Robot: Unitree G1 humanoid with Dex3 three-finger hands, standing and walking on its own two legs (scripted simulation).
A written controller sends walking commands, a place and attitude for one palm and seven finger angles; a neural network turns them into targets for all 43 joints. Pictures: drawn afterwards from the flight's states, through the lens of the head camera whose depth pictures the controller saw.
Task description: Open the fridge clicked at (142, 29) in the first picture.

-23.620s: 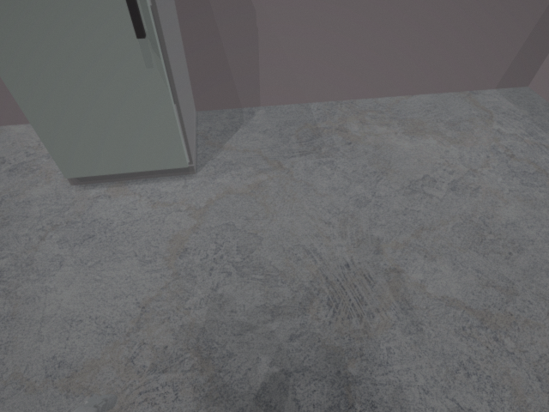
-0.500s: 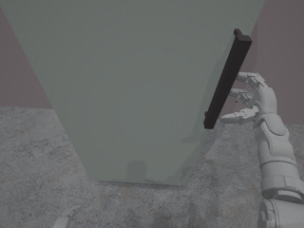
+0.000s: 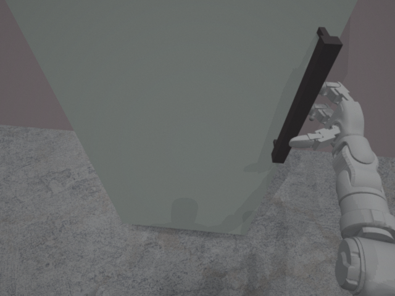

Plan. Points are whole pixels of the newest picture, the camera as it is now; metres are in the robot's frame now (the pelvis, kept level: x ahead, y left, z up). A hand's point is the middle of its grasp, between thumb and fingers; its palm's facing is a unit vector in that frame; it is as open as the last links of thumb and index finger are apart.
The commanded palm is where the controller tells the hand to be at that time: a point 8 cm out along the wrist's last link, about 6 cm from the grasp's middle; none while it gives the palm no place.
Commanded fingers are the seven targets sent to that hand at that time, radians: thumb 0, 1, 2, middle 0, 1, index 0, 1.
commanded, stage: slide the fingers in behind the handle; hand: right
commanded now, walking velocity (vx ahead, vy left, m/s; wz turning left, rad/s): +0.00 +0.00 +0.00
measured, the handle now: (295, 106) +0.48 -0.15 +0.15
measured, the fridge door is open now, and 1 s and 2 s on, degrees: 0 0 0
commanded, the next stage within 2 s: grip the handle and tug to test in 1.70 s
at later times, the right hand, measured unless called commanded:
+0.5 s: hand (313, 126) +0.42 -0.17 +0.16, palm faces -0.01 +1.00 +0.02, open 14.0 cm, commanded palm +0.40 -0.21 +0.15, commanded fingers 0.00 0.50 -0.30 0.30 1.20 0.30 1.20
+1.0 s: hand (296, 121) +0.43 -0.14 +0.16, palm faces -0.02 +1.00 +0.01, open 14.0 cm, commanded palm +0.40 -0.19 +0.15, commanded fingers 0.00 0.50 -0.30 0.30 1.20 0.30 1.20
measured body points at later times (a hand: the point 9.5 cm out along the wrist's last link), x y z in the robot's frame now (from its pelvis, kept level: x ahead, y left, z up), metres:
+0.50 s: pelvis +0.00 -0.01 +0.00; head +0.01 -0.01 +0.45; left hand +0.12 +0.25 -0.10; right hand +0.42 -0.22 +0.16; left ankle -0.04 +0.10 -0.73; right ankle +0.04 -0.11 -0.73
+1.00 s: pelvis +0.00 +0.00 +0.00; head +0.01 +0.01 +0.45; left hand +0.09 +0.26 -0.11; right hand +0.43 -0.19 +0.16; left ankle -0.04 +0.10 -0.73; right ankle +0.04 -0.11 -0.73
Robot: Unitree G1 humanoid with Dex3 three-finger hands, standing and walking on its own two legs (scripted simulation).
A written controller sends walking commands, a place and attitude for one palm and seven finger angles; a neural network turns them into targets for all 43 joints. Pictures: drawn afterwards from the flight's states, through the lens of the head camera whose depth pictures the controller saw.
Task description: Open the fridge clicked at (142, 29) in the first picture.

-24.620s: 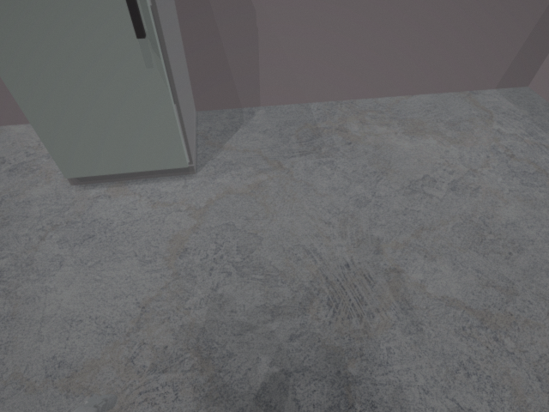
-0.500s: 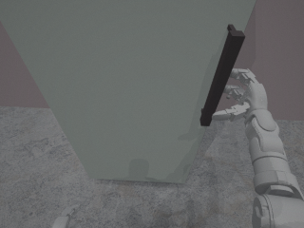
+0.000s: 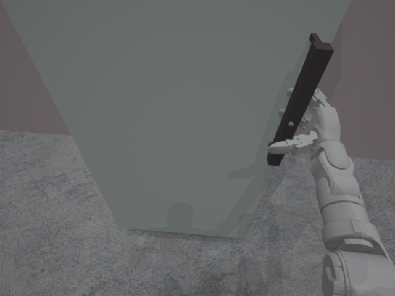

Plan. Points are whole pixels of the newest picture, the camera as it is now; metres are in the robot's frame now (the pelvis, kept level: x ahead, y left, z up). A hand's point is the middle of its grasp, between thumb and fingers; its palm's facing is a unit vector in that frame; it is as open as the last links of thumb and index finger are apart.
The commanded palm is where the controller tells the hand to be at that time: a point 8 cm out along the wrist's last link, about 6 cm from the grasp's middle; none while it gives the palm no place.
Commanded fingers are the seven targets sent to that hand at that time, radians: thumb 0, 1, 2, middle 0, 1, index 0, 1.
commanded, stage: slide the fingers in behind the handle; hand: right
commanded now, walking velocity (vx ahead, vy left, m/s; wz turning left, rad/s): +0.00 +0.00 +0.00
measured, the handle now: (290, 109) +0.48 -0.14 +0.15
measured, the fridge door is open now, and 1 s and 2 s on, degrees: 0 0 0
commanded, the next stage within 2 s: grip the handle and tug to test in 0.70 s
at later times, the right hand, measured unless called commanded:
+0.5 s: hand (283, 124) +0.43 -0.12 +0.15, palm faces +0.00 +1.00 +0.00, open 14.1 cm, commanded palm +0.40 -0.17 +0.15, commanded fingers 0.00 0.50 -0.30 0.30 1.20 0.30 1.20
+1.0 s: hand (286, 125) +0.42 -0.13 +0.15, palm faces -0.01 +1.00 +0.01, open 13.1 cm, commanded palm +0.39 -0.18 +0.15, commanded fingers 0.00 -0.01 -0.52 0.35 1.27 0.35 1.27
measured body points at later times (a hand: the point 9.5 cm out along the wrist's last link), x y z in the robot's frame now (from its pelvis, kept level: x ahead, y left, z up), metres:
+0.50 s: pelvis +0.01 +0.01 +0.00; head +0.02 +0.02 +0.45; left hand +0.12 +0.26 -0.11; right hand +0.42 -0.18 +0.15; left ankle -0.04 +0.10 -0.73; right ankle +0.03 -0.11 -0.73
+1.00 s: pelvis +0.01 +0.00 +0.00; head +0.01 +0.01 +0.45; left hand +0.12 +0.25 -0.11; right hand +0.42 -0.18 +0.16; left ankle -0.04 +0.10 -0.73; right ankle +0.03 -0.11 -0.73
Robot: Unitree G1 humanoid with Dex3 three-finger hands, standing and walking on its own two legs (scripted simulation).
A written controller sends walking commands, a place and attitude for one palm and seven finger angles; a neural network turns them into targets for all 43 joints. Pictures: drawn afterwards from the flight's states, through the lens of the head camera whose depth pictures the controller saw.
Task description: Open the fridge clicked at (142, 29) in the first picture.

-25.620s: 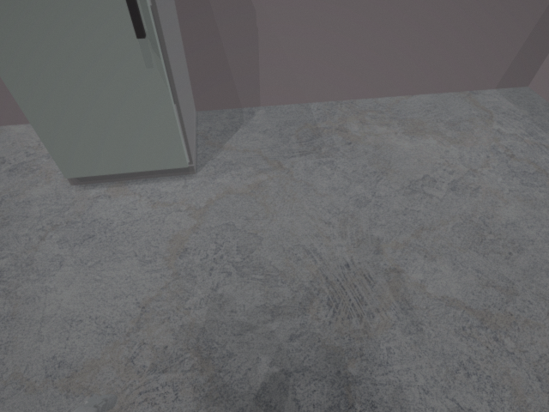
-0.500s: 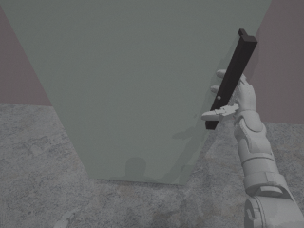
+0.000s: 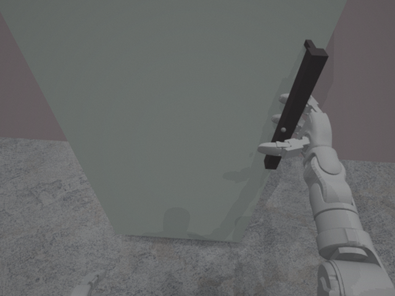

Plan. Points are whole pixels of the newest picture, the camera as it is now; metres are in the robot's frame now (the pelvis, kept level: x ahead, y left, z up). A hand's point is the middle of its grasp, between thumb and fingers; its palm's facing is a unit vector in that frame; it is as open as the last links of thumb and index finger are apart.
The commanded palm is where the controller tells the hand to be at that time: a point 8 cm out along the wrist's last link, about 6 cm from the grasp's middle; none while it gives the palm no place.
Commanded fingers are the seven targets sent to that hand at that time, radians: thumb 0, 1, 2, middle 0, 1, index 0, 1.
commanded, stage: grip the handle and tug to test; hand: right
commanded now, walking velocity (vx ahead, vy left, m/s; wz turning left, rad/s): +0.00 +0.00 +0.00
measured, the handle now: (286, 114) +0.48 -0.15 +0.15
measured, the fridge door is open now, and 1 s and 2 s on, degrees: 0 0 16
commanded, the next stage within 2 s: pull the door a little, standing still in 1.22 s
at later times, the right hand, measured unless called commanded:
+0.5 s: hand (283, 128) +0.42 -0.13 +0.15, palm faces -0.01 +1.00 +0.01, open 6.2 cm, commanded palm +0.39 -0.18 +0.15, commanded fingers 0.00 -0.90 -0.90 0.45 1.40 0.45 1.40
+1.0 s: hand (282, 128) +0.42 -0.13 +0.15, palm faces -0.01 +1.00 +0.02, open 6.2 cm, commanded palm +0.37 -0.18 +0.15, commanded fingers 0.00 -0.90 -0.90 0.45 1.40 0.45 1.40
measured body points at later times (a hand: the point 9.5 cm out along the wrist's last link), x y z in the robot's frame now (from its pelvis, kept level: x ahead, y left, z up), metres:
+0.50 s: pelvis +0.00 -0.01 +0.00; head +0.00 +0.00 +0.45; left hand +0.10 +0.25 -0.11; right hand +0.42 -0.18 +0.15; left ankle -0.04 +0.10 -0.73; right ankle +0.03 -0.12 -0.73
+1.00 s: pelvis +0.00 +0.00 +0.00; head +0.00 +0.01 +0.45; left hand +0.11 +0.25 -0.11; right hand +0.41 -0.18 +0.15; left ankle -0.04 +0.10 -0.73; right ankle +0.03 -0.12 -0.73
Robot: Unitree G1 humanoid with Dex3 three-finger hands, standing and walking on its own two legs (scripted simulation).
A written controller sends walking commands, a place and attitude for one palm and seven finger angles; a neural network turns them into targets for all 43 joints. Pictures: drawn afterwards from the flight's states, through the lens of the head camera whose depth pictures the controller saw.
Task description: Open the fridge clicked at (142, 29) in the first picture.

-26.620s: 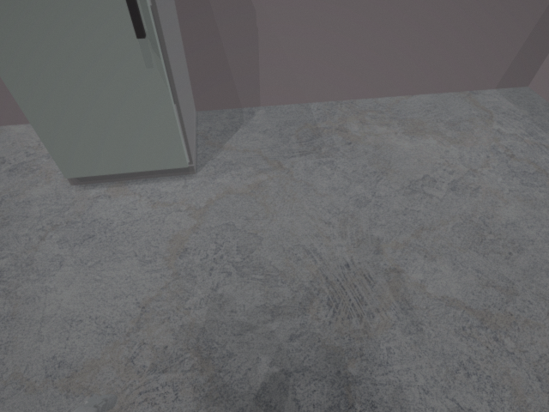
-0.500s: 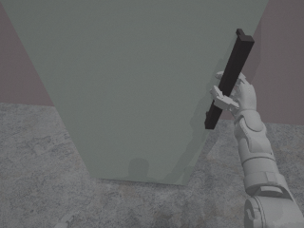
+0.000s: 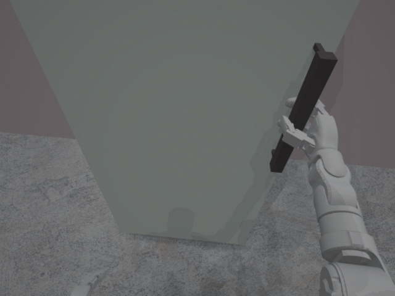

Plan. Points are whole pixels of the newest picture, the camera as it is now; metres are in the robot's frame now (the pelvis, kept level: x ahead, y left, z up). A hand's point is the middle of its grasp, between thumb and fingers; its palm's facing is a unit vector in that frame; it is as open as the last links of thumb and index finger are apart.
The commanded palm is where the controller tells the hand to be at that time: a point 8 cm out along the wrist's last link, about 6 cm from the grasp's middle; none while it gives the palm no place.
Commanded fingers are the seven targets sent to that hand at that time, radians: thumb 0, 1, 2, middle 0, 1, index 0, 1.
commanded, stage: grip the handle and tug to test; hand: right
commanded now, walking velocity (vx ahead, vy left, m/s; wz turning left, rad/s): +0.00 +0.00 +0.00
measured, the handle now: (293, 117) +0.47 -0.15 +0.15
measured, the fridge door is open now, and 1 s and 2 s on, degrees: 0 16 36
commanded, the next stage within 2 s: pull the door a little, standing still in 0.22 s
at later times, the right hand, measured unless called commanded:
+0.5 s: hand (290, 147) +0.37 -0.13 +0.15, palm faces +0.01 +1.00 +0.01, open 6.3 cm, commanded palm +0.33 -0.18 +0.15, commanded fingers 0.00 -0.90 -0.90 0.45 1.40 0.45 1.40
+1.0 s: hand (284, 196) +0.26 -0.10 +0.15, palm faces -0.02 +0.99 -0.14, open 7.1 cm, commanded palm +0.23 -0.16 +0.15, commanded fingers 0.00 -0.90 -0.90 0.45 1.40 0.45 1.40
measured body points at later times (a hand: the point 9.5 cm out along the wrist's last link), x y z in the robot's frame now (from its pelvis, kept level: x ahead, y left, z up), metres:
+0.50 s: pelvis +0.02 +0.01 +0.00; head +0.01 +0.02 +0.45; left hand +0.19 +0.24 -0.09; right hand +0.37 -0.18 +0.15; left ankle -0.04 +0.10 -0.73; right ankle +0.02 -0.12 -0.73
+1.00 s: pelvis -0.02 +0.00 +0.01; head -0.01 +0.02 +0.46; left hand +0.15 +0.23 -0.09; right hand +0.26 -0.16 +0.15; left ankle -0.04 +0.10 -0.73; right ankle +0.02 -0.12 -0.73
